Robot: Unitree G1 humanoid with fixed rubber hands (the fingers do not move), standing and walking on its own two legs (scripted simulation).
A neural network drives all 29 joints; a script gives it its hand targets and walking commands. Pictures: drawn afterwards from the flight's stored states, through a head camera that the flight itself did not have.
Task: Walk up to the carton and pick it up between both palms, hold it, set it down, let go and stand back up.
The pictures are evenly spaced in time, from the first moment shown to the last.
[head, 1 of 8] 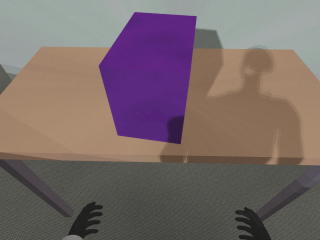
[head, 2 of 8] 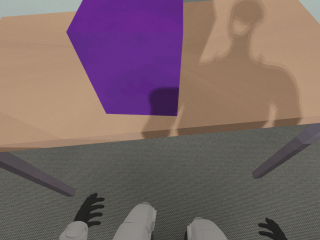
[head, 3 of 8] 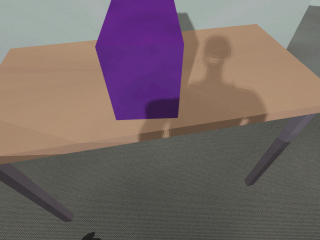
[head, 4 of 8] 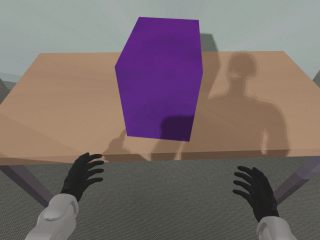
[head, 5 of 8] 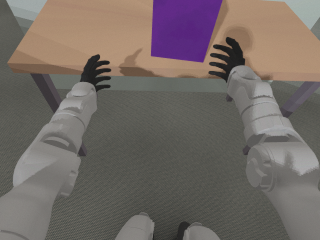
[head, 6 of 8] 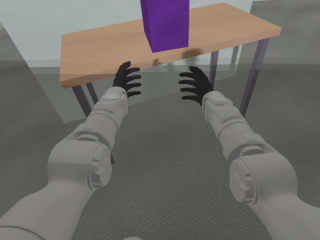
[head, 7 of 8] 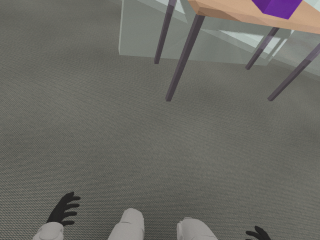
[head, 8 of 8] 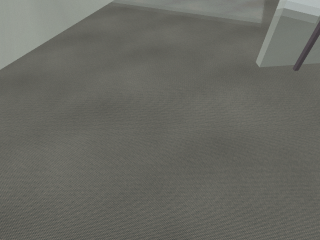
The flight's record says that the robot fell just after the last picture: no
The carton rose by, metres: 0.00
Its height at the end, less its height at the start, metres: +0.00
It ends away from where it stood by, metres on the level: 0.00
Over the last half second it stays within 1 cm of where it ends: yes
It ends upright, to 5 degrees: yes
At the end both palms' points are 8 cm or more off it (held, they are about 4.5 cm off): yes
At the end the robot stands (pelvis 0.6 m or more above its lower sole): yes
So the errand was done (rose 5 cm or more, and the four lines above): no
